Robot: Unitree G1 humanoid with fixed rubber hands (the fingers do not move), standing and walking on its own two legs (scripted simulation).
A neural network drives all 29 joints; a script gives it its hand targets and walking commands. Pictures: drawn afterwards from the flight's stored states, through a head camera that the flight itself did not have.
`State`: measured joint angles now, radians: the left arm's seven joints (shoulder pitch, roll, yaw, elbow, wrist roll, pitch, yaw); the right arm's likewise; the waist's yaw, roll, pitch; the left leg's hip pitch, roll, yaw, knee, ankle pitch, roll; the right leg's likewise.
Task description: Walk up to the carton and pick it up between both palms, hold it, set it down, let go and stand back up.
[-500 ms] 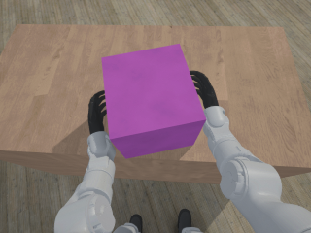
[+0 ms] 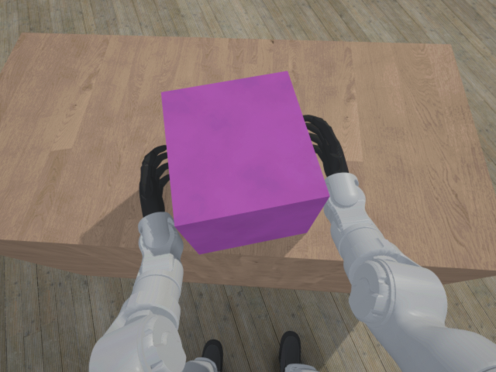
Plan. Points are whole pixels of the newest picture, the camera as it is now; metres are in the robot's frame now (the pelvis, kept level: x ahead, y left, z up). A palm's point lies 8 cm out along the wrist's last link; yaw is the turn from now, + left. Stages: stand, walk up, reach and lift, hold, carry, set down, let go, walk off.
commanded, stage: set down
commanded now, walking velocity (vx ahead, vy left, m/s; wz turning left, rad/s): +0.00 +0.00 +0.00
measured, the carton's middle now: (240, 168) +0.43 +0.07 -0.03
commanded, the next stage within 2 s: none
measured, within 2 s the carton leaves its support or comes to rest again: neither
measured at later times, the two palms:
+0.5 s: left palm (155, 196) +0.36 +0.21 -0.03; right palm (326, 159) +0.46 -0.07 -0.03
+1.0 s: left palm (141, 222) +0.31 +0.22 -0.04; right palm (364, 178) +0.43 -0.14 -0.02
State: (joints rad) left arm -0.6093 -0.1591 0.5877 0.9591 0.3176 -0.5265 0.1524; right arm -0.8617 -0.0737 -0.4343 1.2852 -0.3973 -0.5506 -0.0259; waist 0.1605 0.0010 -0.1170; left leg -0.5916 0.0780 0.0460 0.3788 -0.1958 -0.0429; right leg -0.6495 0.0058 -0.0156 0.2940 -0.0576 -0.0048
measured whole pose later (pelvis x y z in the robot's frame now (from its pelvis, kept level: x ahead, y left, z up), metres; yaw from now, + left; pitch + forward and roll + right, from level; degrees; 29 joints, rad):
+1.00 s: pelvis -0.03 -0.01 -0.03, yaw +1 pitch +26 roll -1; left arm -0.59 0.05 0.11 1.03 -0.14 -0.39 0.19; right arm -0.87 -0.32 0.16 1.36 0.33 -0.43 0.06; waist 0.18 0.00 -0.23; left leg -0.85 0.09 0.01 0.71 -0.31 -0.06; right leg -0.91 0.01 -0.03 0.63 -0.18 -0.02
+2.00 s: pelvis -0.02 -0.01 +0.00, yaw +3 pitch +5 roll +0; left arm -0.08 0.02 0.05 0.54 -0.01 -0.25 0.22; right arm -0.27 -0.33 0.14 0.98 0.37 -0.51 0.15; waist 0.05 -0.03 0.01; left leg -0.31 0.07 -0.01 0.47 -0.25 -0.06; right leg -0.37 -0.01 -0.06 0.45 -0.17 -0.02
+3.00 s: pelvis -0.01 -0.01 +0.01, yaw +2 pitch -3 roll +0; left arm 0.27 0.03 -0.02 0.28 0.01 -0.12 0.22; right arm 0.20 -0.30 0.04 0.57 0.26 -0.35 0.17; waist 0.06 -0.04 0.04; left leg -0.08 0.07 0.02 0.37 -0.24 -0.05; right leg -0.18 -0.01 -0.03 0.39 -0.17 -0.01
